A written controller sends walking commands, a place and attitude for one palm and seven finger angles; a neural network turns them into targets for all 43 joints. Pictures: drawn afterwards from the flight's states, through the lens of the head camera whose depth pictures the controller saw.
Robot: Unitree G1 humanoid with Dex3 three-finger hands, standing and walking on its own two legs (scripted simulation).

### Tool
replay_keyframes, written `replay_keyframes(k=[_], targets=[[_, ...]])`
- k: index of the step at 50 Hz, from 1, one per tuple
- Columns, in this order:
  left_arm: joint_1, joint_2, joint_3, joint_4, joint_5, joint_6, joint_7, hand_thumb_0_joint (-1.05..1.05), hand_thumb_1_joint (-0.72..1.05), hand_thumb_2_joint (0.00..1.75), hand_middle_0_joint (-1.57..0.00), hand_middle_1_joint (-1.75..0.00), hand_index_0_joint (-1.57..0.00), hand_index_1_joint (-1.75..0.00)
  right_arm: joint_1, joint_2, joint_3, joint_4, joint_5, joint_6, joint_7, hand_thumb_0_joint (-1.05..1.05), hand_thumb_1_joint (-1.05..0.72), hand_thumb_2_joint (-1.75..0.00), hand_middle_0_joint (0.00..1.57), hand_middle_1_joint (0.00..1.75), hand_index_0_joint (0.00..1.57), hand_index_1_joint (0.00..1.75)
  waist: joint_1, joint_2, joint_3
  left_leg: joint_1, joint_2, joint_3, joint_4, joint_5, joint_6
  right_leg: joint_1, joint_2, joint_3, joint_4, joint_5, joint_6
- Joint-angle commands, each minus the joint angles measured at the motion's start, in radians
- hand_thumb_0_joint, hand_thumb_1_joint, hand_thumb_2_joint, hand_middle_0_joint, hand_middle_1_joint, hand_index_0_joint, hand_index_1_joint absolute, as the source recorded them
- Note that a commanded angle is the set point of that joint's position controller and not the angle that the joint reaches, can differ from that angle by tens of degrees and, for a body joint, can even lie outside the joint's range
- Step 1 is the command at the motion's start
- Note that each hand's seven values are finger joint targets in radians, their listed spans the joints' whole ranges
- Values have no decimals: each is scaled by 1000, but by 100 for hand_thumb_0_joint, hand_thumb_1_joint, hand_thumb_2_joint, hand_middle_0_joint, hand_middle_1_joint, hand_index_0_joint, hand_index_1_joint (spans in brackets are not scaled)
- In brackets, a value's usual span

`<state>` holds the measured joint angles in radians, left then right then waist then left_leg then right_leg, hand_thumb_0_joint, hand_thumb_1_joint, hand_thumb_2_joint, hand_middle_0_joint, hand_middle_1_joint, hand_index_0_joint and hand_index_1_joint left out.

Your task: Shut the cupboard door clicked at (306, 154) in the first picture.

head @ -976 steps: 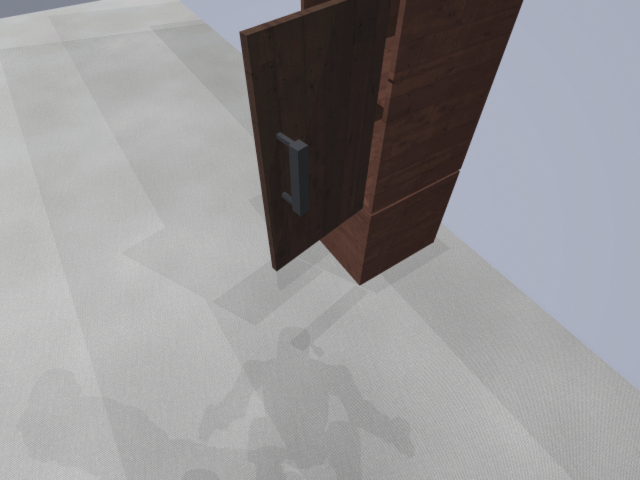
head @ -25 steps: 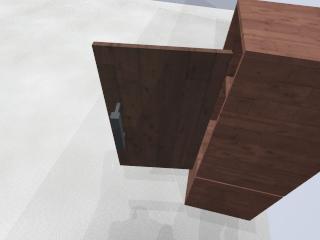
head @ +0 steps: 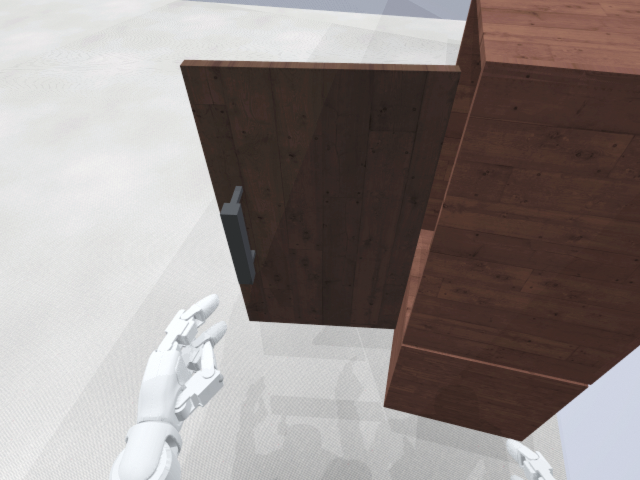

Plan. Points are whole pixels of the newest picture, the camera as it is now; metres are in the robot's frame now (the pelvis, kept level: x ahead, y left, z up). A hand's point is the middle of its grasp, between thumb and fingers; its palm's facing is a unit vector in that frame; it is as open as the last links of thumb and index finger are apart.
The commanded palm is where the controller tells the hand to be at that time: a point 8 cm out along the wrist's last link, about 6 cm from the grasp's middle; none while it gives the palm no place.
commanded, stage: raise the hand and make a fist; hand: left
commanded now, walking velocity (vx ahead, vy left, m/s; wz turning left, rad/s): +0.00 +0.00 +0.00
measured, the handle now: (242, 236) +0.50 +0.13 +0.01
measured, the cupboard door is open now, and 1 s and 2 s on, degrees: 100 100 100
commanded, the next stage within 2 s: bring the fist close to the handle in 1.64 s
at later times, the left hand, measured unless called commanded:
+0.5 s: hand (235, 416) +0.22 +0.11 -0.03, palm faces -0.24 -0.97 -0.01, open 4.4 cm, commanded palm +0.17 +0.20 -0.01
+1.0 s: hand (172, 399) +0.22 +0.17 +0.03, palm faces -0.02 -1.00 -0.04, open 3.1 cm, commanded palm +0.20 +0.22 +0.01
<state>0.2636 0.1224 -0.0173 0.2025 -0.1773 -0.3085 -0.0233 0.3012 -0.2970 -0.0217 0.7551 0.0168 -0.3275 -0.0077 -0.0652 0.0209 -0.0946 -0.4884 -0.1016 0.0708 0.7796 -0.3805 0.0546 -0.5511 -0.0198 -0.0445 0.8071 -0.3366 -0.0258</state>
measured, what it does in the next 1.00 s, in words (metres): stands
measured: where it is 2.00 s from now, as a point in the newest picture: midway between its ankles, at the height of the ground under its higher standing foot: outside the picture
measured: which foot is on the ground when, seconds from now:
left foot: down 0.00-1.00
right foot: down 0.00-1.00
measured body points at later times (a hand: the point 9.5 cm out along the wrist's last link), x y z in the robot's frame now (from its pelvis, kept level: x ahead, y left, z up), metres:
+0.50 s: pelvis +0.00 -0.04 -0.07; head +0.08 -0.04 +0.37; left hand +0.23 +0.16 -0.02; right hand +0.21 -0.24 -0.15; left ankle +0.01 +0.05 -0.70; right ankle +0.05 -0.10 -0.70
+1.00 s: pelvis +0.01 -0.01 -0.05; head +0.06 +0.00 +0.40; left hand +0.22 +0.23 +0.03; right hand +0.21 -0.25 -0.11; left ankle +0.01 +0.05 -0.70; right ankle +0.05 -0.10 -0.70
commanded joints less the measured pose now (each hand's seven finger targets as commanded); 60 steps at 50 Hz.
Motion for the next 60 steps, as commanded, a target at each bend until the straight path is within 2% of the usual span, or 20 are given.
replay_keyframes(k=[1, 2, 4, 8, 10, 14, 15, 18, 19, 24, 26, 29, 34, 39, 42, 44, 46, 52, 59, 60], targets=[[293, 161, 183, 41, -69, -307, -242, 0, 90, 90, -46, -58, -46, -58, -170, -113, -63, -307, -15, -5, 43, 0, -90, -90, 20, 30, 20, 30, 123, -299, 39, -385, 37, -76, 131, -115, -87, -83, -50, 128, -42, -362, -47], [303, 227, 259, 11, -56, -345, -252, 0, 90, 90, -47, -60, -47, -60, -175, -103, -70, -341, -12, 14, 48, 0, -90, -90, 20, 30, 20, 30, 155, -204, -18, -440, 31, -65, 160, -109, -70, -61, -46, 149, 13, -319, -47], [297, 292, 278, -140, -13, -352, -229, 0, 90, 90, -51, -64, -51, -64, -201, -84, -69, -393, -9, 48, 59, 0, -90, -90, 20, 30, 20, 30, 204, 126, -98, -426, 27, -53, 169, -66, -62, -86, -26, 150, 107, -238, -61], [160, 252, 211, -511, -50, -321, -165, 0, 90, 90, -58, -72, -58, -72, -174, -77, -59, -462, -5, 70, 54, 0, -90, -90, 20, 30, 20, 30, 139, 282, -263, -247, 75, -146, 137, -39, -64, -205, 29, 54, 198, -89, -53], [41, 244, 165, -717, -92, -349, -172, 0, 90, 90, -62, -76, -62, -76, -146, -73, -47, -457, -5, 58, 27, 0, -90, -90, 20, 30, 20, 30, 65, 228, -346, -230, 77, -149, 216, 23, -34, -194, 37, 84, 182, -44, -35], [-6, 94, -22, -587, -139, -370, -284, 0, 90, 90, -69, -84, -69, -84, -117, -88, -23, -384, 7, 18, -18, 0, -90, -90, 20, 30, 20, 30, -67, -6, -200, -367, 89, -162, 360, 14, -5, -263, 33, 139, 136, -35, 1], [-21, 126, -2, -525, -134, -357, -311, 0, 90, 90, -71, -86, -71, -86, -102, -96, -30, -364, 12, 14, -29, 0, -90, -90, 20, 30, 20, 30, -75, -58, -172, -414, 99, -162, 381, -29, -5, -278, 26, 147, 123, -90, 7], [49, 195, 51, -351, -104, -235, -374, 0, 90, 90, -77, -92, -77, -92, -95, -104, -31, -375, 32, 24, -48, 0, -90, -90, 20, 30, 20, 30, -30, -154, -144, -512, 105, -137, 370, -99, 0, -249, 11, 173, 73, -260, 14], [74, 249, 104, -298, -95, -176, -385, 0, 90, 90, -79, -94, -79, -94, -116, -104, -30, -382, 38, 31, -51, 0, -90, -90, 20, 30, 20, 30, 15, -97, -156, -525, 98, -127, 360, -75, -1, -221, 9, 183, 82, -243, 8], [220, 358, 366, -497, -147, 10, -314, 0, 90, 90, -88, -104, -88, -104, -158, -41, -31, -464, 37, 98, -33, 0, -90, -90, 20, 30, 20, 30, 171, -37, -489, -426, 72, -120, 297, 128, -22, 149, -20, 204, 137, 115, 26], [267, 285, 364, -583, -181, -12, -248, 0, 90, 90, -92, -108, -92, -108, -150, -3, -26, -462, 35, 105, -25, 0, -90, -90, 20, 30, 20, 30, 170, -31, -476, -392, 74, -124, 266, 176, -33, 186, -20, 180, 147, 286, 33], [262, 218, 305, -556, -175, -90, -214, 0, 90, 90, -97, -114, -97, -114, -142, -3, -25, -424, 26, 95, -29, 0, -90, -90, 20, 30, 20, 30, 123, -72, -358, -434, 84, -131, 269, 157, -37, 107, -18, 177, 148, 319, 41], [164, 144, 104, -406, -129, -193, -316, 0, 90, 90, -106, -124, -106, -124, -108, -66, -32, -396, 26, 71, -36, 0, -90, -90, 20, 30, 20, 30, 6, -89, -144, -465, 91, -139, 292, 24, -23, -166, -8, 154, 111, -6, 33], [122, 328, 248, -496, -148, -206, -343, 0, 90, 90, -115, -134, -115, -134, -94, -92, -42, -419, 32, 51, -51, 0, -90, -90, 20, 30, 20, 30, 72, 4, -302, -379, 90, -132, 258, 34, -18, -107, 8, 135, 110, -106, -6], [148, 323, 301, -583, -163, -209, -279, 0, 90, 90, -121, -140, -121, -140, -98, -66, -34, -436, 27, 64, -48, 0, -90, -90, 20, 30, 20, 30, 114, 72, -359, -297, 90, -137, 196, 97, -29, -62, 27, 75, 146, -17, -21], [173, 303, 305, -580, -164, -194, -235, 0, 90, 90, -124, -144, -124, -144, -100, -61, -31, -437, 24, 79, -44, 0, -90, -90, 20, 30, 20, 30, 120, 96, -343, -257, 91, -146, 169, 134, -37, -72, 43, 41, 159, 35, -25], [194, 233, 242, -528, -154, -165, -220, 0, 90, 90, -128, -148, -128, -148, -94, -61, -28, -439, 25, 97, -37, 0, -90, -90, 20, 30, 20, 30, 90, 73, -270, -248, 95, -154, 146, 131, -46, -108, 46, 9, 151, 44, -19], [112, 219, 133, -377, -105, -65, -299, 0, 90, 90, -130, -150, -130, -150, -76, -104, -18, -461, 34, 111, -39, 0, -90, -90, 20, 30, 20, 30, 30, -27, -123, -300, 104, -179, 118, -26, -38, -180, 45, 9, 84, -74, -11], [-3, 348, 304, -558, -151, -144, -271, 0, 90, 90, -130, -150, -130, -150, -75, -90, -2, -458, 18, 84, -44, 0, -90, -90, 20, 30, 20, 30, 97, 117, -300, -170, 105, -201, 108, 148, -78, -112, 56, -1, 144, 51, -33], [18, 320, 285, -560, -154, -153, -267, 0, 90, 90, -130, -150, -130, -150, -73, -84, -1, -453, 18, 81, -39, 0, -90, -90, 20, 30, 20, 30, 93, 139, -311, -136, 109, -206, 102, 182, -86, -122, 53, -8, 147, 65, -31]])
